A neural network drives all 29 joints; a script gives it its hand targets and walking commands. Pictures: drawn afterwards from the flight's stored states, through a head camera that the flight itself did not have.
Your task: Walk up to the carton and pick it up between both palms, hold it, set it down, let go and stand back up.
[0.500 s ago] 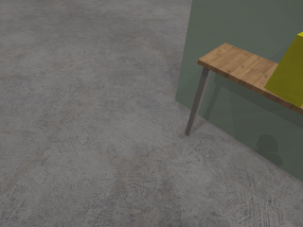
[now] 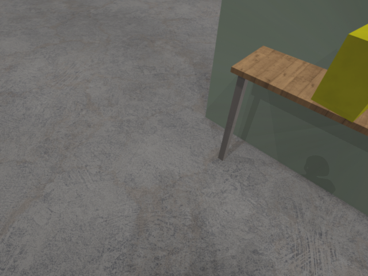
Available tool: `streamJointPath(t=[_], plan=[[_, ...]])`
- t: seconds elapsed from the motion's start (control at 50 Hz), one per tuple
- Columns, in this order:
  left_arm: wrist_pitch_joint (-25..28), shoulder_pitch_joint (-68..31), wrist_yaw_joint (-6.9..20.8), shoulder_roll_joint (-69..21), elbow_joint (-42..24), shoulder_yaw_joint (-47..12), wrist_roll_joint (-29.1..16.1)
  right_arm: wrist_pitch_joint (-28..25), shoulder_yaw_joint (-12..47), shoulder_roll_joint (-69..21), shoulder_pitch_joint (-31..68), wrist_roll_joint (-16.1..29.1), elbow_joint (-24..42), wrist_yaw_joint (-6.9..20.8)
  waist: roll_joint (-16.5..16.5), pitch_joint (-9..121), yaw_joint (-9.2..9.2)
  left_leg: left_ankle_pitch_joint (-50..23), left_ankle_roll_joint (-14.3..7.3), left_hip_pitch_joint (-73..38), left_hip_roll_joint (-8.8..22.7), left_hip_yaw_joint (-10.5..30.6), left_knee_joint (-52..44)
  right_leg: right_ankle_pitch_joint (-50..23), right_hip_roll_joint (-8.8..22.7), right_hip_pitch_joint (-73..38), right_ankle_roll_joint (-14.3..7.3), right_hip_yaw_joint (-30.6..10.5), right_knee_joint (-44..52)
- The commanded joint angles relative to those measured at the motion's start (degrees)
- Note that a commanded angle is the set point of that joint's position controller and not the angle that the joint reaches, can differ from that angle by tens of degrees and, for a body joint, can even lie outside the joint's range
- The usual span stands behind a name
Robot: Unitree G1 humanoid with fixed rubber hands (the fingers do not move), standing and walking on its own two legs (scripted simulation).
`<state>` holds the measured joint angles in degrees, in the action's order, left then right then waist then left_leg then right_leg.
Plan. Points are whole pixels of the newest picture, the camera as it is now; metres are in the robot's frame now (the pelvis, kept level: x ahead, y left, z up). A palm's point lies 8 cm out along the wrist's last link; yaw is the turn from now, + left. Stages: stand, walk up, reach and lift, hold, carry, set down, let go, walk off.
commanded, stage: walk up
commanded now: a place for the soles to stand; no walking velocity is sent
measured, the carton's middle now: (364, 71) +0.79 -0.61 +0.06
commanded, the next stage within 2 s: none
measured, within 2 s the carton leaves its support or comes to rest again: neither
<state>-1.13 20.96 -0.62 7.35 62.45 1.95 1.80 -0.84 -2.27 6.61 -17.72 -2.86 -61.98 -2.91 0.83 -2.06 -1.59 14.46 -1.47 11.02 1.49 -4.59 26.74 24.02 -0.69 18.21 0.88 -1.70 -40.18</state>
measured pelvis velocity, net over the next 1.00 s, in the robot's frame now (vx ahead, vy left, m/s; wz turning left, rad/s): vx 0.31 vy -0.23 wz -0.60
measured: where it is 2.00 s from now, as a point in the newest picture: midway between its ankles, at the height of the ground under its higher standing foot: (261, 242)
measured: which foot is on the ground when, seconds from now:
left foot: down 0.00-0.34, up 0.36-0.74, down 0.76-1.00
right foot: up 0.00-0.32, down 0.34-0.78, up 0.80-1.00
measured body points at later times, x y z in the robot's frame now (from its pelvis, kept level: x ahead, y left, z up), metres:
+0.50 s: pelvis +0.11 -0.15 -0.02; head +0.12 -0.19 +0.43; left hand +0.19 +0.10 -0.14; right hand +0.13 -0.43 -0.16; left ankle +0.11 -0.02 -0.66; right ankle +0.11 -0.27 -0.74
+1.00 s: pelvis +0.31 -0.23 +0.00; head +0.33 -0.21 +0.45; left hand +0.52 -0.04 -0.14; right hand +0.15 -0.44 -0.12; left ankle +0.38 -0.13 -0.74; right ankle +0.27 -0.38 -0.65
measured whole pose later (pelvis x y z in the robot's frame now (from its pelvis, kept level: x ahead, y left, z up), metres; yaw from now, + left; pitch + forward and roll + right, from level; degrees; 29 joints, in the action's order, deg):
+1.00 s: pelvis +0.31 -0.23 +0.00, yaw -34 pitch -3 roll -1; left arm 0.9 19.5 2.7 18.2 45.4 2.6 3.1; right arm -4.7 -0.3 13.1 -26.4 -2.3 -47.5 -1.6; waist 2.8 -3.9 2.6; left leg 15.5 -0.1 9.5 6.3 -10.9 28.8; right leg 18.1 0.2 32.5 2.1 -2.3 -65.2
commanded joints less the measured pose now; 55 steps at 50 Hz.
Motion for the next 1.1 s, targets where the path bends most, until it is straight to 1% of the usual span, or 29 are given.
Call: streamJointPath(t=[0.0, 0.02, 0.06, 0.12, 0.16, 0.22, 0.26, 0.28, 0.3, 0.32, 0.34, 0.36, 0.38, 0.42, 0.46, 0.52, 0.58, 0.64, 0.7, 0.72, 0.74, 0.76, 0.78, 0.8, 0.84, 0.86, 0.92, 1.02, 1.08], plan=[[0.1, -6.0, 2.0, 11.6, -8.0, 3.3, 3.4, -2.7, -4.3, 14.8, -3.6, -0.5, 4.6, -2.6, -4.0, -5.8, 3.98, 23.7, -10.8, -7.7, 25.7, 23.4, -17.5, 2.3, 8.1, 25.5, 2.7, -3.2, -22.5], [0.1, -5.1, 2.4, 10.8, -8.7, 3.4, 3.6, -3.4, -4.0, 13.6, -3.5, -0.6, 5.1, -2.5, -3.1, -6.8, 3.73, 23.2, -9.6, -5.5, 25.1, 21.5, -18.0, -0.9, 9.9, 24.3, 3.0, -4.0, -22.8], [0.0, -1.5, 3.4, 9.5, -8.0, 3.3, 2.8, -4.4, -3.4, 12.1, -0.6, -1.7, 6.3, -2.2, -7.5, -5.0, 1.76, 19.4, -7.6, -7.4, 21.6, 12.3, -17.3, -4.8, 9.0, 23.4, 3.3, -3.0, -22.9], [-0.6, -1.2, 4.3, 8.6, -9.3, 2.5, 1.8, -4.4, -3.8, 13.7, 2.4, -2.2, 8.4, -1.5, -13.1, -7.2, 1.13, 19.1, -7.4, -2.6, 19.8, 3.1, -17.9, -8.2, 10.0, 19.6, 3.1, -0.5, -18.3], [-0.2, -3.4, 5.0, 8.6, -10.9, 1.8, 1.1, -4.1, -3.9, 15.5, 3.3, -2.6, 9.3, -0.7, -14.1, -9.4, 0.97, 18.4, -7.0, 0.3, 18.2, -2.2, -16.7, -11.0, 10.6, 15.8, 2.1, 1.2, -11.9], [1.1, -2.0, 5.4, 11.0, -11.5, 2.0, 0.6, -3.5, -3.8, 18.7, 3.5, -3.8, 10.7, 0.1, -8.9, -9.3, 0.35, 24.0, -7.0, 5.6, 18.8, -5.5, -12.7, -10.2, 7.5, 4.2, 0.5, 7.1, -5.0], [1.7, 1.4, 4.8, 12.8, -11.1, 2.7, 0.3, -2.4, -3.9, 20.9, 4.6, -4.0, 11.8, 0.2, -6.0, -8.6, -1.72, 30.3, -6.9, 8.8, 18.6, -6.1, -7.4, -10.0, 4.6, -2.4, -0.7, 10.7, -2.6], [2.1, 5.3, 4.3, 14.4, -10.0, 3.4, 0.6, -1.9, -2.9, 19.6, 5.1, -4.2, 11.8, 0.7, -1.8, -7.1, -3.9, 28.5, -5.8, 10.2, 16.5, -7.8, 1.6, -8.6, 3.4, -7.4, -1.6, 9.6, 0.5], [2.6, 11.8, 3.2, 17.9, -8.2, 4.6, 0.1, -1.4, -1.2, 15.8, 3.7, -3.8, 12.6, 1.5, 8.5, -3.7, -6.88, 20.4, -4.1, 10.5, 10.5, -10.6, 17.5, -5.9, -0.7, -11.8, -2.7, 8.4, 3.1], [2.7, 17.5, 2.1, 21.1, -7.8, 5.5, -0.4, -0.9, 0.4, 11.5, 2.4, -3.2, 14.7, 3.1, 20.7, -2.2, -8.84, 23.2, -2.3, 16.4, 3.8, -9.9, 38.8, 2.9, 5.6, -13.9, -6.3, -9.2, 11.3], [2.1, 17.7, 1.4, 22.0, -9.3, 4.7, -1.1, -0.4, 1.4, 9.2, 1.6, -2.0, 17.8, 4.7, 20.2, -4.8, -7.05, 28.4, -1.6, 26.1, 0.3, -1.8, 47.3, 12.5, 13.3, -12.6, -7.7, -31.5, 21.3], [1.6, 14.8, 0.6, 24.0, -11.0, 4.4, -2.3, -0.3, 1.0, 11.5, 0.0, -0.6, 19.7, 5.1, 16.1, -4.5, -4.84, 25.8, -1.0, 29.1, 1.4, 3.6, 49.2, 19.9, 18.6, -13.0, -11.9, -43.8, 30.8], [1.4, 11.3, -0.2, 25.2, -12.1, 4.5, -3.5, -0.8, 1.1, 13.6, 1.6, 0.6, 20.7, 5.0, 15.3, -3.7, -4.13, 23.0, -1.0, 30.4, 3.2, 6.3, 50.6, 25.1, 20.2, -11.7, -14.3, -44.9, 33.6], [1.7, 5.9, -0.9, 23.5, -14.4, 4.2, -1.8, -2.3, 1.4, 14.6, 2.0, 1.4, 20.5, 4.3, 14.2, -5.8, -1.97, 16.8, -0.4, 28.6, 6.2, 7.6, 45.8, 11.3, 17.7, -9.0, -13.8, -32.4, 26.3], [2.7, 5.2, -0.1, 19.6, -15.5, 2.8, -0.1, -3.0, 1.2, 15.4, 0.5, 0.5, 20.4, 3.5, 12.1, -1.9, -0.76, 16.9, 0.1, 23.3, 6.4, 7.1, 38.3, -4.8, 17.0, -8.9, -13.8, -25.9, 22.0], [3.9, 6.4, 0.7, 15.1, -15.8, 1.7, 0.4, -2.7, 1.6, 13.2, 0.2, 0.1, 21.2, 4.0, 2.2, 0.1, -0.38, 11.5, 0.6, 19.3, 3.5, 4.9, 34.0, -17.5, 13.4, -7.7, -14.0, -16.8, 20.1], [4.5, 7.2, 1.2, 15.7, -15.6, 1.8, 0.2, -2.3, 1.9, 11.5, 4.1, 0.2, 24.5, 4.1, 0.8, -1.8, -0.41, 2.3, 1.2, 19.7, 2.8, 3.4, 24.4, -15.8, 13.2, -5.8, -14.3, -16.0, 21.4], [4.3, 4.9, 1.6, 16.2, -16.1, 1.9, 0.5, -2.8, 1.5, 11.4, 3.9, 0.5, 25.2, 4.0, 4.2, -3.7, 0.77, -5.2, 0.8, 10.8, 0.8, 0.9, 13.3, -8.6, 9.6, 0.5, -11.7, -12.4, 20.4], [3.9, 5.3, 2.0, 15.0, -15.6, 1.1, 0.8, -3.1, 0.0, 11.9, -4.5, -0.6, 23.1, 2.7, 0.1, -1.5, 4.17, -7.8, 0.2, -6.5, -1.4, -0.5, 6.8, -1.4, 6.5, 8.5, -8.6, -11.0, 10.0], [3.8, 7.3, 2.3, 13.2, -15.5, 0.4, 0.9, -3.2, -0.6, 13.2, -8.8, -0.9, 22.2, 2.2, -1.8, 0.6, 5.0, -3.4, 0.0, -12.3, 0.7, 2.3, 5.9, 2.8, 3.2, 11.7, -7.0, -8.5, 2.9], [3.5, 11.3, 2.3, 10.3, -15.7, -0.4, 0.8, -3.2, -1.6, 16.4, -12.7, -1.3, 22.2, 1.6, -9.8, 3.6, 5.68, 13.0, -2.0, -16.5, 10.9, 16.6, 0.4, 7.6, -1.7, 15.5, -4.6, -4.5, -11.0], [2.8, 13.7, 2.2, 9.7, -17.2, -0.6, 0.9, -2.8, -2.0, 20.4, -14.6, -0.7, 23.5, 1.0, -13.3, 3.2, 4.89, 33.3, -5.8, -13.9, 25.6, 41.7, -12.5, 13.6, -4.3, 19.9, -1.8, -3.0, -25.4], [1.7, 13.1, 1.9, 12.7, -17.4, 0.1, 1.3, -2.1, -2.7, 22.2, -12.2, 0.9, 22.6, 0.0, -7.9, -3.4, 3.38, 43.4, -9.4, -7.8, 29.5, 48.3, -18.5, 12.7, -1.2, 22.9, -0.4, -3.5, -30.6], [1.3, 9.4, 2.2, 14.3, -18.8, 0.7, 1.8, -2.0, -2.6, 21.5, -10.3, 1.6, 21.8, -0.3, -8.6, -8.3, 4.09, 43.6, -12.1, -3.0, 29.6, 50.2, -20.5, 10.9, 0.6, 25.2, 0.3, -3.4, -33.4], [2.2, 2.7, 2.5, 14.6, -19.7, 1.3, 2.2, -3.5, -1.2, 18.8, -11.4, 1.9, 20.9, 0.5, -4.8, -12.1, 5.97, 30.8, -11.5, 1.1, 24.9, 38.2, -19.5, 5.4, 2.8, 24.9, 0.4, -5.2, -30.9], [2.4, 4.1, 2.7, 13.2, -19.0, 1.0, 2.1, -4.4, -0.7, 17.3, -10.2, 1.3, 20.3, 0.8, -5.6, -11.9, 4.29, 22.8, -9.6, 1.2, 23.4, 29.7, -18.1, 1.6, 3.5, 23.5, 0.5, -5.7, -29.0], [2.5, 7.7, 3.6, 10.8, -17.6, 0.5, 1.1, -5.5, 0.0, 14.5, -5.8, 0.4, 18.8, 1.1, -8.1, -5.3, 0.84, 7.7, -7.1, -0.3, 17.0, 12.1, -15.5, -7.9, 2.9, 18.2, 1.3, -4.0, -26.8], [2.1, -3.8, 4.5, 7.6, -21.1, -0.9, 1.0, -5.6, 0.6, 13.4, -8.3, -0.2, 17.0, 1.9, -10.6, -5.4, 2.43, -4.6, -6.7, -2.3, 14.0, -0.9, -12.4, -18.9, 3.6, 18.4, 1.1, 0.2, -12.2], [2.4, -9.0, 4.8, 7.8, -22.7, -1.5, 0.8, -5.0, 0.2, 15.9, -10.1, -0.5, 16.8, 2.4, -10.9, -5.4, 3.59, -8.2, -6.5, -2.6, 15.2, -4.2, -11.3, -21.1, 4.2, 13.3, 0.2, 2.6, -1.5]])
